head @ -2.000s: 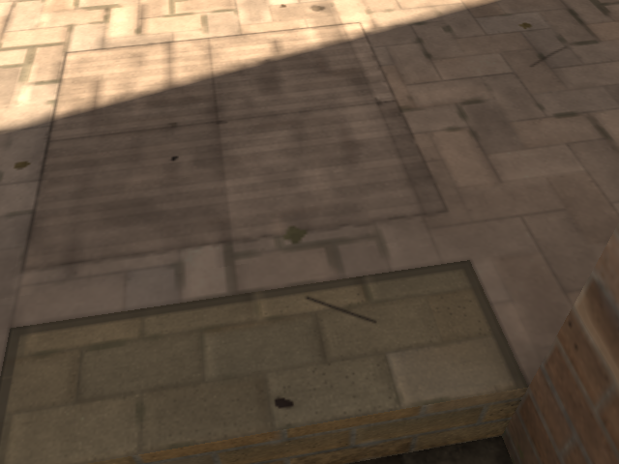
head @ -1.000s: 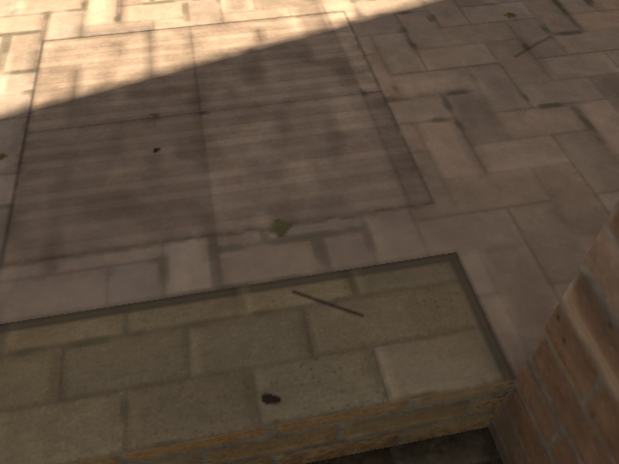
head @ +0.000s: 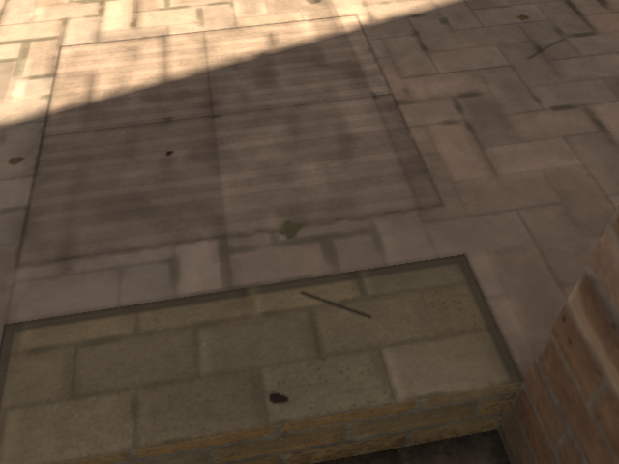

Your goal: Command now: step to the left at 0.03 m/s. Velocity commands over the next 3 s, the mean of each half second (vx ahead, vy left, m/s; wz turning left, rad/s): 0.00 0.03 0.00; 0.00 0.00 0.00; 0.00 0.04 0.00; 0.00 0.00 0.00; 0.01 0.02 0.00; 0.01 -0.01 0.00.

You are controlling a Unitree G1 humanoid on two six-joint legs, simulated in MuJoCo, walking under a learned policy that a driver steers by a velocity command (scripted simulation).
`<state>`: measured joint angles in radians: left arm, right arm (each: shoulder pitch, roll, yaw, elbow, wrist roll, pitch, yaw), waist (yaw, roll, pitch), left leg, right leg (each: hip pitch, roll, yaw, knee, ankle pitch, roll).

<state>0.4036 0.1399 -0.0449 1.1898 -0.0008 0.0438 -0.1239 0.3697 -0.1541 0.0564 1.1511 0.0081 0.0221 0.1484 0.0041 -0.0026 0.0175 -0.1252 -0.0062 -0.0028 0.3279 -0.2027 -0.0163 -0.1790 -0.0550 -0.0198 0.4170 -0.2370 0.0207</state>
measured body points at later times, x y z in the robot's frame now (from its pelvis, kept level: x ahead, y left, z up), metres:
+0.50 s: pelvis +0.00 +0.00 +0.00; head +0.01 +0.00 +0.45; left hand -0.07 +0.21 -0.16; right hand -0.04 -0.20 -0.16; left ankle -0.02 +0.13 -0.75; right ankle -0.01 -0.13 -0.75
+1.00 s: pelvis +0.00 +0.00 +0.00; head +0.01 -0.01 +0.45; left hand -0.09 +0.20 -0.15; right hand -0.07 -0.19 -0.16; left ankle -0.02 +0.13 -0.75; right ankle -0.01 -0.13 -0.75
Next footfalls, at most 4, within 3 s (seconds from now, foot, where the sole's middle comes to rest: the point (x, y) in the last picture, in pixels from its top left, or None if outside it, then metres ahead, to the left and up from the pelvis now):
none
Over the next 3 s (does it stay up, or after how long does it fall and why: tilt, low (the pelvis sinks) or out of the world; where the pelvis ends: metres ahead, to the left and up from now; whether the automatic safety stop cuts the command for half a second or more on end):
stays up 0.01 0.01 0.00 its command is cut before an obstacle from the start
